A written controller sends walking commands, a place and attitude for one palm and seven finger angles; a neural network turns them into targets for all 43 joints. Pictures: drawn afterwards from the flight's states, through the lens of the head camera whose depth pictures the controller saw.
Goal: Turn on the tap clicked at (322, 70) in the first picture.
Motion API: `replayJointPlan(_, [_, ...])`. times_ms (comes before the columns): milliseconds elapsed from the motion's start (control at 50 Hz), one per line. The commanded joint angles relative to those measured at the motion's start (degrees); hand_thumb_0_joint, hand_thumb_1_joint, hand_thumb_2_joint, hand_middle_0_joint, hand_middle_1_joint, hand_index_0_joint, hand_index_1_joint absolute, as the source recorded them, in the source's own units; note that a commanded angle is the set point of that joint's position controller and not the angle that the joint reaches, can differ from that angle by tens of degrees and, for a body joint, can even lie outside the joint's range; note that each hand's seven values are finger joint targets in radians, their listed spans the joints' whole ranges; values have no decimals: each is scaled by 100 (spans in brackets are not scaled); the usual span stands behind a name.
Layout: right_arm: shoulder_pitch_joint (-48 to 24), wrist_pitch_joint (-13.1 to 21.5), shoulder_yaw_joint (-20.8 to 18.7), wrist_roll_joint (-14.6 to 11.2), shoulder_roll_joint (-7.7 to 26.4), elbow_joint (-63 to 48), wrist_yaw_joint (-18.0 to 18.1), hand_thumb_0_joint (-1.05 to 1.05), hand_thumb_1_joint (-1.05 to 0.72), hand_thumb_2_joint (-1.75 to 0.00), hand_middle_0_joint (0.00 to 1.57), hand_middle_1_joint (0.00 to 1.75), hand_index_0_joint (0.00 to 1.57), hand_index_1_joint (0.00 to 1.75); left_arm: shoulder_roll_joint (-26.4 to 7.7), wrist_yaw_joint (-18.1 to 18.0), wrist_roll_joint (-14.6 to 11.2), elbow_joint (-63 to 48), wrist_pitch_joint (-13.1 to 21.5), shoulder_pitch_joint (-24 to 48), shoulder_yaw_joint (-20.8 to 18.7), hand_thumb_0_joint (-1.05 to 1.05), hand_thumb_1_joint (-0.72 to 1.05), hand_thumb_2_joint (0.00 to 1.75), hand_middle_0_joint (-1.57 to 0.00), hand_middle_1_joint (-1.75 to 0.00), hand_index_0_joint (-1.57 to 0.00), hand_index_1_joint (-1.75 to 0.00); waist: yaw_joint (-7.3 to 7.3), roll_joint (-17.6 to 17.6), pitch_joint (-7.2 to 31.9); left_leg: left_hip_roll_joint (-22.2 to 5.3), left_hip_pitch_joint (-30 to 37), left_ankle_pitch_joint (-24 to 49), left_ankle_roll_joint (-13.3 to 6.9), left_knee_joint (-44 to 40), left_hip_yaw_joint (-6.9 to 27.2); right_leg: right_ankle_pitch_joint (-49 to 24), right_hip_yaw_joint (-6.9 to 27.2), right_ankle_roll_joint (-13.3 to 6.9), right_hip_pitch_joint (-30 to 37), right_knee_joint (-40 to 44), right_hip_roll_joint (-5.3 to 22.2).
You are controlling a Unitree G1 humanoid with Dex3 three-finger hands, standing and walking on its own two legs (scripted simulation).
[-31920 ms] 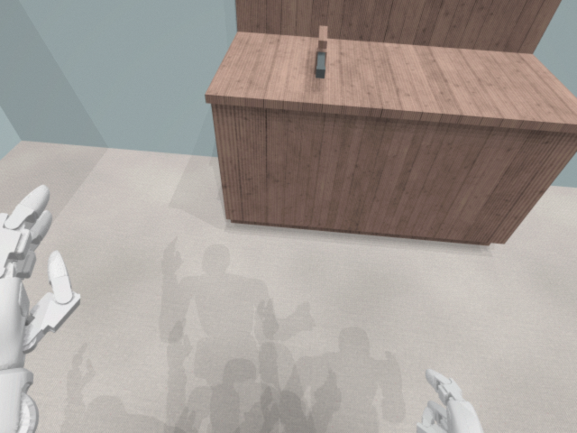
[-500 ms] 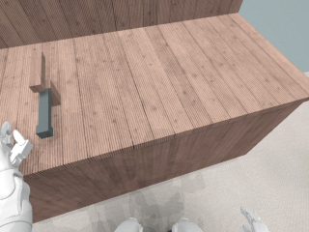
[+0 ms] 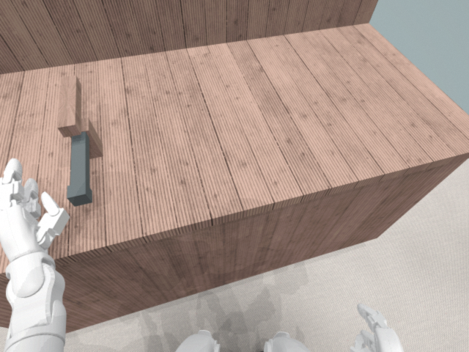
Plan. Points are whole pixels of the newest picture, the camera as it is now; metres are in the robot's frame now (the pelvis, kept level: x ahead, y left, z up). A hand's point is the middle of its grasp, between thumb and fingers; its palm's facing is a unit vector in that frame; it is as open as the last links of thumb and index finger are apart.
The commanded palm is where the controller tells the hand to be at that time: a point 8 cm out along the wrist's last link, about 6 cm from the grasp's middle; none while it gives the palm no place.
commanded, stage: push the lever round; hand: left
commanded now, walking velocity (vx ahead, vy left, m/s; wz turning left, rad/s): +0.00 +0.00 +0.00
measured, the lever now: (80, 194) +0.34 +0.29 +0.05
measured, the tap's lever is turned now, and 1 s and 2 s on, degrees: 0 17 47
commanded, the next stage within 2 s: none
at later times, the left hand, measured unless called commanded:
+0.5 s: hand (85, 209) +0.32 +0.27 +0.05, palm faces +0.56 -0.83 -0.08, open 7.8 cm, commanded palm +0.28 +0.31 +0.05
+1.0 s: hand (106, 202) +0.33 +0.24 +0.05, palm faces +0.62 -0.78 -0.07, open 7.8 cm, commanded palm +0.29 +0.27 +0.05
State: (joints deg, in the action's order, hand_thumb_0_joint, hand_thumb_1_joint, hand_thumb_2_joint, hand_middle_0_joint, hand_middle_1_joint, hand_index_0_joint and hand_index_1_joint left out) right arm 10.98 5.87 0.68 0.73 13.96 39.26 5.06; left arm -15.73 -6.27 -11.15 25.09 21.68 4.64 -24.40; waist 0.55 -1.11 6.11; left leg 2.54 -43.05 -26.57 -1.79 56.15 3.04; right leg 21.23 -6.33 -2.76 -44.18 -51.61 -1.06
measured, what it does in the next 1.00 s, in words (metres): stands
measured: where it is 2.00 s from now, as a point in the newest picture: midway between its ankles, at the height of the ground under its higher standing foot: outside the picture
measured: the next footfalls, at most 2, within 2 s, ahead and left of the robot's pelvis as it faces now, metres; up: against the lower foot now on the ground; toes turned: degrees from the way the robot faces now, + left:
none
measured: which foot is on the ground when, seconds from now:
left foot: down 0.00-1.00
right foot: down 0.00-1.00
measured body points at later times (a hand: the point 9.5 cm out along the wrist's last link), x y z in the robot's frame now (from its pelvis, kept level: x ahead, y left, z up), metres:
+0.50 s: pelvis +0.01 -0.01 +0.00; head +0.07 -0.01 +0.45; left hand +0.28 +0.31 +0.05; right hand +0.15 -0.26 -0.11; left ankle +0.01 +0.09 -0.68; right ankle +0.04 -0.10 -0.68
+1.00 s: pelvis +0.01 -0.02 +0.00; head +0.06 -0.02 +0.45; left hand +0.30 +0.28 +0.05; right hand +0.15 -0.27 -0.11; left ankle +0.01 +0.09 -0.68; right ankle +0.04 -0.10 -0.68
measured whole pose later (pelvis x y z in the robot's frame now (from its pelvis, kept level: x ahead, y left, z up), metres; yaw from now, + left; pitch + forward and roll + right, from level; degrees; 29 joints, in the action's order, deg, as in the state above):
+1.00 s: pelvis +0.01 -0.02 +0.00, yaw +0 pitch +13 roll -1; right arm 11.4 2.6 0.0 2.1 13.4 38.8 3.1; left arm -9.6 -20.4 -6.0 24.8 20.2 5.7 -18.2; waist -0.5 -1.3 7.4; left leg 1.8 -40.8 -26.3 -0.6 53.7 2.9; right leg 21.4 -6.1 -4.1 -42.8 -50.6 -1.9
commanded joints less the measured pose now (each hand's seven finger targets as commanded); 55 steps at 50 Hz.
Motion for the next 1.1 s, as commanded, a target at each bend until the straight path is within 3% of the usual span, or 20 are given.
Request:
replayJointPlan(0, [25, 247, -332, -17, 908, -701, 69, 0, -90, -90, 20, 30, 20, 30, -1211, -108, 68, -1283, 217, 1303, -75, 0, 90, 90, -15, -15, -15, -15, -130, -404, 1735, -163, 702, 1275, 276, -1079, 264, -608, 430, 71, 1245, 641, 12])
replayJointPlan(60, [71, 186, -347, 7, 887, -744, 15, 0, -90, -90, 20, 30, 20, 30, -1437, -343, 167, -1281, 145, 878, -377, 0, 90, 90, -15, -15, -15, -15, 64, -376, 1910, -173, 713, 1781, 317, -1070, 230, -991, 421, 66, 1521, 597, 1])
replayJointPlan(120, [63, 130, -335, 27, 826, -804, -79, 0, -90, -90, 20, 30, 20, 30, -1181, -471, 175, -1402, 149, 719, -220, 0, 90, 90, -15, -15, -15, -15, 40, -347, 1796, -173, 647, 1973, 332, -1050, 161, -1237, 413, 83, 1591, 597, 4])
replayJointPlan(160, [59, 71, -344, 25, 834, -774, -84, 0, -90, -90, 20, 30, 20, 30, -1414, -554, 221, -1282, 180, 594, -494, 0, 90, 90, -15, -15, -15, -15, 69, -216, 1622, -180, 468, 1891, 274, -1038, 138, -1260, 465, 78, 1661, 637, 0])
replayJointPlan(180, [62, 60, -340, 31, 806, -809, -102, 0, -90, -90, 20, 30, 20, 30, -1181, -552, 223, -1413, 220, 732, -257, 0, 90, 90, -15, -15, -15, -15, 0, -182, 1693, -167, 507, 1912, 256, -1022, 120, -1337, 478, 91, 1692, 616, 12])
replayJointPlan(260, [49, 59, -356, 28, 827, -726, -95, 0, -90, -90, 20, 30, 20, 30, -1133, -508, 236, -1383, 322, 881, -184, 0, 90, 90, -15, -15, -15, -15, -99, -265, 1475, -187, 468, 1686, 216, -981, 111, -1185, 515, 84, 1536, 669, 18])
replayJointPlan(340, [41, 98, -383, 38, 825, -726, -88, 0, -90, -90, 20, 30, 20, 30, -890, -382, 179, -1512, 412, 855, 92, 0, 90, 90, -15, -15, -15, -15, -104, -287, 1696, -164, 581, 1700, 221, -972, 97, -1247, 525, 80, 1618, 646, 24])
replayJointPlan(360, [47, 87, -388, 26, 848, -707, -75, 0, -90, -90, 20, 30, 20, 30, -1059, -406, 197, -1452, 392, 706, -85, 0, 90, 90, -15, -15, -15, -15, -68, -329, 1710, -170, 548, 1729, 204, -948, 104, -1256, 543, 80, 1631, 640, 29])
replayJointPlan(440, [-1, 71, -374, 14, 822, -732, -71, 0, -90, -90, 20, 30, 20, 30, -955, -417, 160, -1385, 335, 826, 28, 0, 90, 90, -15, -15, -15, -15, -83, -178, 1630, -140, 411, 1482, 172, -983, 85, -1122, 568, 106, 1667, 687, 50])
replayJointPlan(460, [-25, 61, -370, 3, 829, -713, -57, 0, -90, -90, 20, 30, 20, 30, -1153, -480, 197, -1433, 336, 884, -165, 0, 90, 90, -15, -15, -15, -15, -54, -332, 1614, -144, 416, 1475, 168, -987, 89, -1097, 587, 95, 1658, 704, 64])
replayJointPlan(520, [-26, 45, -363, 23, 801, -737, -67, 0, -90, -90, 20, 30, 20, 30, -1080, -556, 197, -1309, 296, 899, -132, 0, 90, 90, -15, -15, -15, -15, -75, -38, 1645, -134, 302, 1356, 128, -982, 55, -1062, 620, 133, 1753, 727, 69])
replayJointPlan(560, [-24, 32, -353, 18, 800, -728, -66, 0, -90, -90, 20, 30, 20, 30, -1161, -604, 256, -1365, 317, 974, -171, 0, 90, 90, -15, -15, -15, -15, -68, -183, 1656, -137, 316, 1356, 109, -976, 48, -1093, 652, 126, 1774, 737, 80])
replayJointPlan(620, [-69, 45, -332, 30, 771, -741, -85, 0, -90, -90, 20, 30, 20, 30, -868, -648, 277, -1419, 332, 1243, 160, 0, 90, 90, -15, -15, -15, -15, -140, -302, 1594, -133, 381, 1251, 114, -981, 48, -981, 641, 121, 1648, 753, 81])
replayJointPlan(700, [-69, 40, -341, 58, 769, -746, -103, 0, -90, -90, 20, 30, 20, 30, -666, -859, 313, -1348, 312, 1240, 302, 0, 90, 90, -15, -15, -15, -15, -169, -121, 1642, -134, 408, 1251, 103, -962, 62, -991, 638, 133, 1673, 775, 80])
replayJointPlan(760, [-85, 3, -348, 70, 787, -714, -103, 0, -90, -90, 20, 30, 20, 30, -855, -1036, 365, -1209, 286, 1127, 62, 0, 90, 90, -15, -15, -15, -15, -108, -35, 1678, -129, 275, 1237, 81, -932, 50, -1029, 692, 146, 1768, 793, 110])
replayJointPlan(780, [-65, -13, -331, 77, 759, -735, -115, 0, -90, -90, 20, 30, 20, 30, -652, -1064, 399, -1204, 266, 1262, 275, 0, 90, 90, -15, -15, -15, -15, -162, 54, 1681, -120, 263, 1251, 72, -938, 36, -1088, 681, 158, 1800, 771, 127])
replayJointPlan(880, [-113, -70, -332, 94, 733, -755, -141, 0, -90, -90, 20, 30, 20, 30, -585, -1351, 570, -1387, 249, 1482, 408, 0, 90, 90, -15, -15, -15, -15, -165, -236, 1704, -115, 396, 1270, 80, -964, 25, -1062, 698, 133, 1749, 813, 135])
replayJointPlan(1000, [-136, -118, -353, 138, 707, -741, -178, 0, -90, -90, 20, 30, 20, 30, -332, -1697, 654, -1212, 214, 1413, 539, 0, 90, 90, -15, -15, -15, -15, -157, 77, 1733, -119, 343, 1264, 84, -958, 38, -1103, 681, 151, 1827, 833, 140])
replayJointPlan(1060, [-167, -159, -360, 143, 720, -716, -173, 0, -90, -90, 20, 30, 20, 30, -488, -1879, 743, -1148, 193, 1435, 365, 0, 90, 90, -15, -15, -15, -15, -110, -107, 1711, -113, 325, 1281, 81, -953, 19, -1123, 732, 132, 1837, 862, 151])
replayJointPlan(1080, [-160, -169, -348, 153, 680, -736, -187, 0, -90, -90, 20, 30, 20, 30, -291, -1922, 784, -1234, 197, 1626, 592, 0, 90, 90, -15, -15, -15, -15, -182, -69, 1754, -112, 384, 1304, 83, -965, 24, -1145, 698, 140, 1823, 836, 159])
